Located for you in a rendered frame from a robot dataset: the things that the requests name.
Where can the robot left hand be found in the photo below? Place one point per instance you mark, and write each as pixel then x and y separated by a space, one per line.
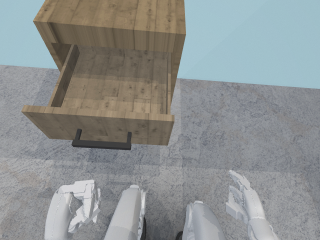
pixel 81 198

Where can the drawer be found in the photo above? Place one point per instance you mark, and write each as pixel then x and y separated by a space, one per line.
pixel 107 92

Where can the robot right hand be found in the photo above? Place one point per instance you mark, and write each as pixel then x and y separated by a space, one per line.
pixel 248 205

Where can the right robot forearm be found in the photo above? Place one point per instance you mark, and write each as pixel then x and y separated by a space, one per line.
pixel 260 229

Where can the right robot thigh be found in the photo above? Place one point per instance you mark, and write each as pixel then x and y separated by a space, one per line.
pixel 203 222

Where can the left robot shin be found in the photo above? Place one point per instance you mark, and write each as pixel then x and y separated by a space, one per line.
pixel 141 219

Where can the handle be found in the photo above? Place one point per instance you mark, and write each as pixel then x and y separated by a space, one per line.
pixel 101 144

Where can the cabinet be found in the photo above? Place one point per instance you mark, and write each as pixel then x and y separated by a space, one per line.
pixel 149 25

